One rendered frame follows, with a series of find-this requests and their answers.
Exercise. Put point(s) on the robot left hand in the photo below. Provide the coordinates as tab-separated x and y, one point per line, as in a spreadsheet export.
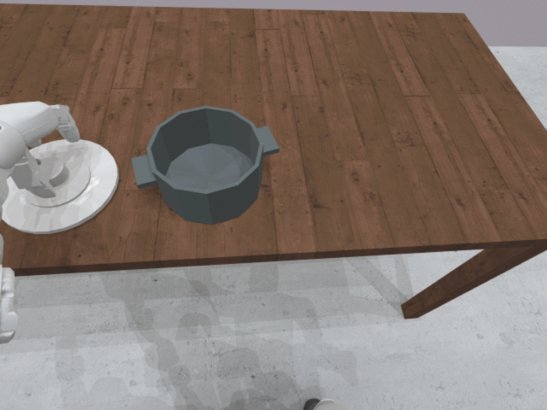
33	121

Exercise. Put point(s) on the pot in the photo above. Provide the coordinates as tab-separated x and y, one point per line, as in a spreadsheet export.
207	163

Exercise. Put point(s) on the robot left upper arm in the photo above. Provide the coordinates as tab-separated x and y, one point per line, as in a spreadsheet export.
8	304

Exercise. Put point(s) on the lid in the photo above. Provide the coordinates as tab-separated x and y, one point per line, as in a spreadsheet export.
91	183

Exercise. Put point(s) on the knob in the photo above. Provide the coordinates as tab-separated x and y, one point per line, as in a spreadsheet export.
54	169

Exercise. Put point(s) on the robot left forearm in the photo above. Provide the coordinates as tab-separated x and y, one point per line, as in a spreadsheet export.
12	149

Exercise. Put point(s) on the table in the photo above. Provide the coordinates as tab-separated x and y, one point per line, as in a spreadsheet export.
398	133

